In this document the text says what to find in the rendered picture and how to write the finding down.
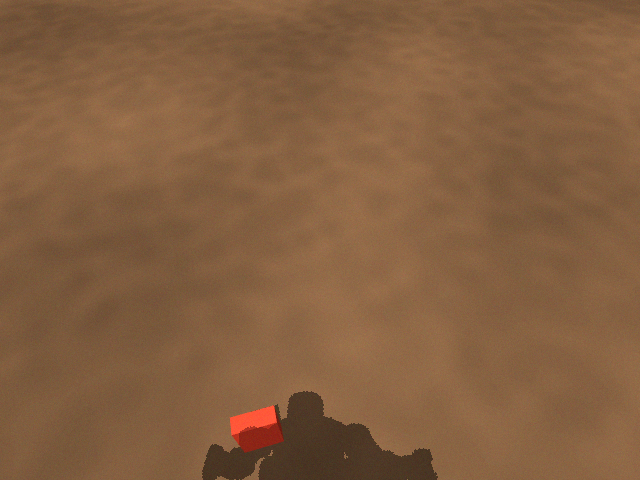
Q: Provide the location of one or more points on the carton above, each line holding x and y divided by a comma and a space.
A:
257, 429

